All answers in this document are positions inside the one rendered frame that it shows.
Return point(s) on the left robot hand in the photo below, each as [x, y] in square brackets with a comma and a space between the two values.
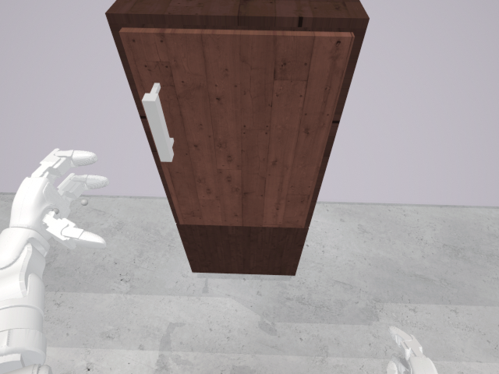
[37, 197]

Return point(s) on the cupboard door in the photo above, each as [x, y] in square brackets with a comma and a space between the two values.
[250, 113]

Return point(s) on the right robot hand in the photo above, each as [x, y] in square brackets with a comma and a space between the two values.
[412, 351]

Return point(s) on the handle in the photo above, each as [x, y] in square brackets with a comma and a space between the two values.
[152, 106]

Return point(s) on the left robot forearm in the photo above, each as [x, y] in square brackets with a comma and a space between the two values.
[22, 297]

